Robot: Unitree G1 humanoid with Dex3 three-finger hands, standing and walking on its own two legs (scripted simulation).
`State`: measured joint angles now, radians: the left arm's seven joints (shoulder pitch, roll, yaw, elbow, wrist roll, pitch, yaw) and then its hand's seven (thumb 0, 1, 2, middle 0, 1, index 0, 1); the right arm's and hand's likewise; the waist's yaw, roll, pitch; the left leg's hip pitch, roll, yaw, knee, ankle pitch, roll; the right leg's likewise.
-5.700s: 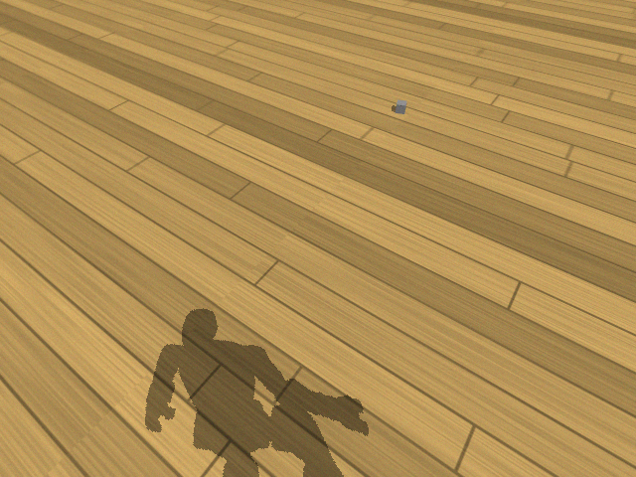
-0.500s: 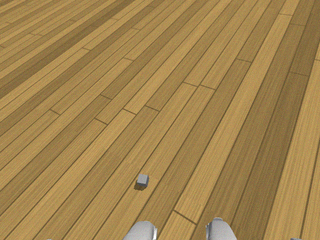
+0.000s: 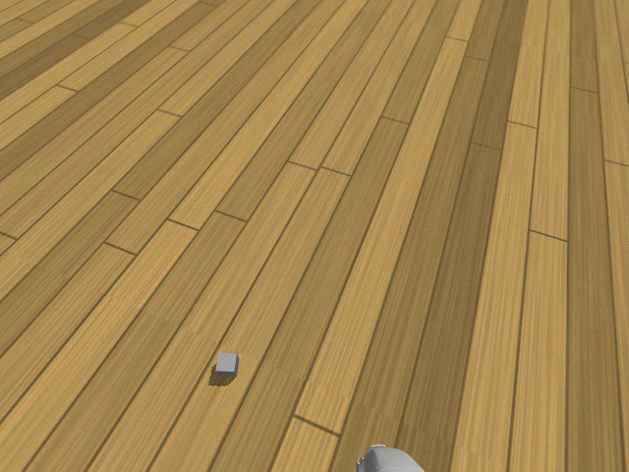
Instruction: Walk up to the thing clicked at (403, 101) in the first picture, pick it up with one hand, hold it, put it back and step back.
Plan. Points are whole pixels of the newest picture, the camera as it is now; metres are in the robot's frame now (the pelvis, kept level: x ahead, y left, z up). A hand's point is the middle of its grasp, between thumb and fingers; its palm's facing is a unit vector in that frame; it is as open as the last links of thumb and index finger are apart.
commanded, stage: walk up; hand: left
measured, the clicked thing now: (227, 364) +0.47 +0.25 -0.73
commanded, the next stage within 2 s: none
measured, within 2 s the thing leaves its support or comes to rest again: neither
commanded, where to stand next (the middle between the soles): +0.10 -0.01 m, yaw +2 degrees
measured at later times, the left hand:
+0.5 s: hand out of the picture +0.14 +0.25 -0.15, palm faces -0.01 -0.93 -0.38, open 7.4 cm
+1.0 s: hand out of the picture +0.12 +0.24 -0.14, palm faces +0.00 -0.95 -0.32, open 7.4 cm
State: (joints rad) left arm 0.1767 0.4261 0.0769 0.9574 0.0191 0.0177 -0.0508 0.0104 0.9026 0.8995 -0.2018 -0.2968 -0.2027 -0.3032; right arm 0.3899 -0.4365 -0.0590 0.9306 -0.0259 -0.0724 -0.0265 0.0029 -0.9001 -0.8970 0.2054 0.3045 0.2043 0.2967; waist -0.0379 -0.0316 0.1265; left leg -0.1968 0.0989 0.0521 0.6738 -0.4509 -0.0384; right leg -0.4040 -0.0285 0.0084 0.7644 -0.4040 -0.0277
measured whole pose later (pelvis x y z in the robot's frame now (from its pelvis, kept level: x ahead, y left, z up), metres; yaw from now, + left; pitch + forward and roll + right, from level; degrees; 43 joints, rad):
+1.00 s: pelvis +0.03 -0.01 +0.02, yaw +1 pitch -2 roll -1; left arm 0.05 0.36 0.01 1.12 0.00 0.00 -0.02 0.01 0.90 0.90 -0.20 -0.30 -0.20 -0.30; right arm 0.05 -0.36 0.00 1.14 0.00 -0.01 0.02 0.00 -0.91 -0.90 0.20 0.30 0.20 0.30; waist 0.00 0.00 0.09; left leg -0.26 0.02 0.00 0.43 -0.13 -0.01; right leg -0.18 -0.01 -0.01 0.44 -0.23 0.01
